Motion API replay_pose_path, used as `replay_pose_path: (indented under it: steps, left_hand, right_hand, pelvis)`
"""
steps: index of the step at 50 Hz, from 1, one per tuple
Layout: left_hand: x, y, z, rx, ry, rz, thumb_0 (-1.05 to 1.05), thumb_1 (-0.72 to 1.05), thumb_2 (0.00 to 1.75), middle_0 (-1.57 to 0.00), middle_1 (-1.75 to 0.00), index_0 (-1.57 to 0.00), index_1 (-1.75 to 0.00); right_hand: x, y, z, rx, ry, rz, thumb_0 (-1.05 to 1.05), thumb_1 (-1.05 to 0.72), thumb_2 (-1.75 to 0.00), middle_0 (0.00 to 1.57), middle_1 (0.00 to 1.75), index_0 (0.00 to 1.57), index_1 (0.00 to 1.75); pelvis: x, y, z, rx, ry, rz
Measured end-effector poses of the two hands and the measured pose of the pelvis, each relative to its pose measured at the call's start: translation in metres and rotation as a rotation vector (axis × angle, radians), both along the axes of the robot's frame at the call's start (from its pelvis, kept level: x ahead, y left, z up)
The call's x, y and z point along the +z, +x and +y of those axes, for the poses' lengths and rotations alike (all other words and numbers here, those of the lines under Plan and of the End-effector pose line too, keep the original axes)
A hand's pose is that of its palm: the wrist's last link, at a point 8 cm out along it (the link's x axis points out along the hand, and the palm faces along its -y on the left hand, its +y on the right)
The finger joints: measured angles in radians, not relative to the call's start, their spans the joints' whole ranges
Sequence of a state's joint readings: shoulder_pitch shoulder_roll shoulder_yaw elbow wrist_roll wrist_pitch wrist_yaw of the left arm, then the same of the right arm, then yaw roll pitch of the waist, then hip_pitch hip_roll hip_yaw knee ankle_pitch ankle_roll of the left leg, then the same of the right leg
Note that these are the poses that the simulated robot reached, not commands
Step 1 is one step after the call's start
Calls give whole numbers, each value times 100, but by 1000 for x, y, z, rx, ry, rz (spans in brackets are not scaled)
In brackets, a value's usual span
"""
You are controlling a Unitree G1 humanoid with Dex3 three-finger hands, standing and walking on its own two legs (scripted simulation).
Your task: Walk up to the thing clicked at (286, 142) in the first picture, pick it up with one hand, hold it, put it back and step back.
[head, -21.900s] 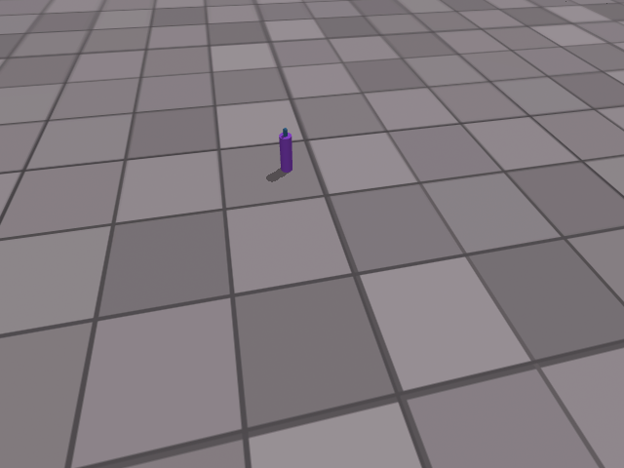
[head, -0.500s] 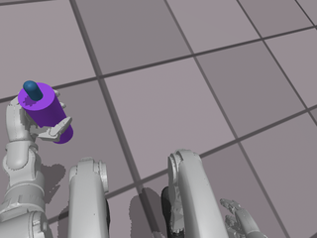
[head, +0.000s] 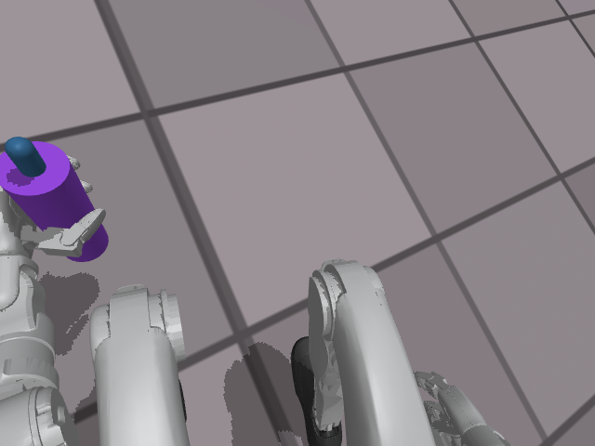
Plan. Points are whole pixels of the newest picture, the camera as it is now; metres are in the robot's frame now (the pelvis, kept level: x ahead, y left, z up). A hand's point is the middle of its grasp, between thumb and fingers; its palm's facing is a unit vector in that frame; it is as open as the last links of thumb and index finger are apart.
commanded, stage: crouch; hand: left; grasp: from the side
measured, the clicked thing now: (59, 204) +0.43 +0.24 -0.07
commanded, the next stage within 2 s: lower in 0.14 s
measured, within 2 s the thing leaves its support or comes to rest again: neither
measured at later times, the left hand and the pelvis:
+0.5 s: hand (80, 215) +0.44 +0.24 -0.13, palm faces +0.12 -0.99 -0.02, open 8.9 cm; pelvis +0.00 +0.01 -0.02, yaw -3 degrees
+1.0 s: hand (89, 220) +0.45 +0.24 -0.18, palm faces +0.13 -0.99 -0.01, open 8.9 cm; pelvis -0.01 +0.01 -0.03, yaw -6 degrees
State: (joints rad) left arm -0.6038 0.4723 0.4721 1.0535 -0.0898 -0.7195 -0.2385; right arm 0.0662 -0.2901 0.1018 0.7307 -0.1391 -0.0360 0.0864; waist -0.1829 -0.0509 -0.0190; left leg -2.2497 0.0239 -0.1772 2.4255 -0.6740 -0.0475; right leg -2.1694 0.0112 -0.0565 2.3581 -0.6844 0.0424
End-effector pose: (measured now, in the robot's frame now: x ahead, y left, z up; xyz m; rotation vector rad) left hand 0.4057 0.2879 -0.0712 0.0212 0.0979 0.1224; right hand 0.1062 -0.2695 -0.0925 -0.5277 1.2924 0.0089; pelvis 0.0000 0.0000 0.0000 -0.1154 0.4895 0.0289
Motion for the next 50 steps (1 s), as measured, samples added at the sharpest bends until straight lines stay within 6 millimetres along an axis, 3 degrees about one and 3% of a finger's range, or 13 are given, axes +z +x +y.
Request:
replay_pose_path:
  steps: [21, 34, 50]
  left_hand:
    - [-45, 6, 0, 10, -13, 17, 0, -26, 113, -80, -105, -78, -106]
    - [-85, 9, 0, 3, -19, 23, 0, -27, 113, -81, -104, -79, -105]
    - [-106, 16, 0, 9, -21, 21, 0, -27, 114, -81, -103, -79, -105]
  right_hand:
    - [-9, -4, 2, 61, -37, 69, 0, -92, -91, 20, 30, 21, 30]
    - [1, -6, 4, 151, -107, 112, 0, -93, -91, 20, 30, 21, 30]
    - [14, -4, 9, 250, -159, 142, 0, -92, -90, 20, 30, 21, 30]
  pelvis:
    - [-19, 1, 4, -22, -36, -47]
    - [-29, -2, 8, -39, -75, -103]
    - [-31, -5, 14, -53, -119, -151]
